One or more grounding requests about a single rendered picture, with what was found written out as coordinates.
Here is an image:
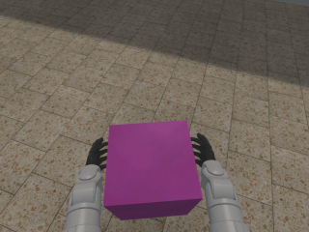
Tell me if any carton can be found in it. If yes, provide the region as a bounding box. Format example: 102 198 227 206
103 120 203 220

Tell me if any right robot hand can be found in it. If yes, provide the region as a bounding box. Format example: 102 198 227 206
190 133 216 167

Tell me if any right robot forearm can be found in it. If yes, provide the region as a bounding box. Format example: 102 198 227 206
201 159 250 232

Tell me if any left robot forearm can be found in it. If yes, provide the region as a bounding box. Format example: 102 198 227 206
63 164 103 232

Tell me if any left robot hand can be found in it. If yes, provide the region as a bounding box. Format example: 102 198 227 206
85 137 108 171

